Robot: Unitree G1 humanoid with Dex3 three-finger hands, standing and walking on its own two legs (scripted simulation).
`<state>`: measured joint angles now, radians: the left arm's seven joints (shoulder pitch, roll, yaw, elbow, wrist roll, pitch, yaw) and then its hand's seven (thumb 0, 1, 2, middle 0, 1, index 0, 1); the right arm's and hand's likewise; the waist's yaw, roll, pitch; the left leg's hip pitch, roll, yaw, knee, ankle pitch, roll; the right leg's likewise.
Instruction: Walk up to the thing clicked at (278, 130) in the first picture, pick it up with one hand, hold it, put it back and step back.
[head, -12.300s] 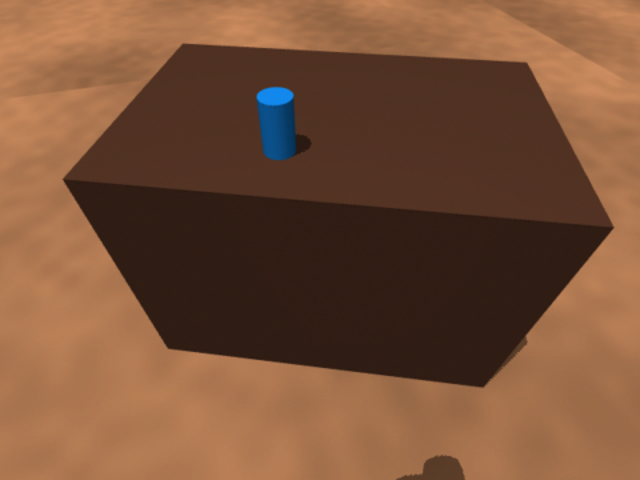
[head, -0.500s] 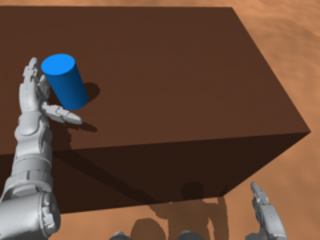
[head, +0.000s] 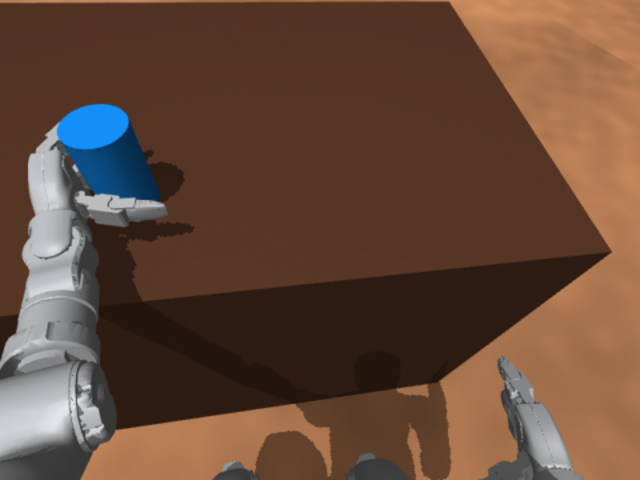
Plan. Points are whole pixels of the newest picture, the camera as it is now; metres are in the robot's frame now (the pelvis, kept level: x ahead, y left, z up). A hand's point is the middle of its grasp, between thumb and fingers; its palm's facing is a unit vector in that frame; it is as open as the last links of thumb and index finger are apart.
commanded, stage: close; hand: left
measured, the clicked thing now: (115, 166) +0.50 +0.21 +0.09
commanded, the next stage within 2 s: settle in 0.22 s
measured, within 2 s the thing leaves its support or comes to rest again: leaves its support in 0.54 s
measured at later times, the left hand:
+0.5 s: hand (112, 183) +0.47 +0.21 +0.09, palm faces +0.18 -0.98 -0.02, open 10.3 cm
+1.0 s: hand (96, 152) +0.46 +0.21 +0.15, palm faces +0.20 -0.98 -0.01, open 10.5 cm
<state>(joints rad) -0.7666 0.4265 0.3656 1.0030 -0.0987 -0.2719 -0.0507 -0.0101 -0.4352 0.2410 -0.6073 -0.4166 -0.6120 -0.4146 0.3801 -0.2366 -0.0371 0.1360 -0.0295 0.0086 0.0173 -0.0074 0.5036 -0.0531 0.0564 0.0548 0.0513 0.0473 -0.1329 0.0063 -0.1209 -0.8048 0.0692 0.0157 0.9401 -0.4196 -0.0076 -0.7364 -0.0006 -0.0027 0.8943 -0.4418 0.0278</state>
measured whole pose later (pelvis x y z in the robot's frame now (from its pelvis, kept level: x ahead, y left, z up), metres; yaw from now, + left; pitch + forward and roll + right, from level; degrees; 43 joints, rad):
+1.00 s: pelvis +0.00 +0.00 +0.01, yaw +0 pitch +11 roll -1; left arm -0.73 0.38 0.31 0.85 -0.12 -0.12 -0.02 -0.01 -0.53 1.02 -0.76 -1.05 -0.78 -1.07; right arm 0.35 -0.23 -0.05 0.26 0.00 0.03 -0.01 -0.01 0.51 -0.06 0.06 0.06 0.05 0.05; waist -0.08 0.02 -0.11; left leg -0.65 0.06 0.03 0.84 -0.39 0.00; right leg -0.59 -0.01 0.01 0.81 -0.41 0.03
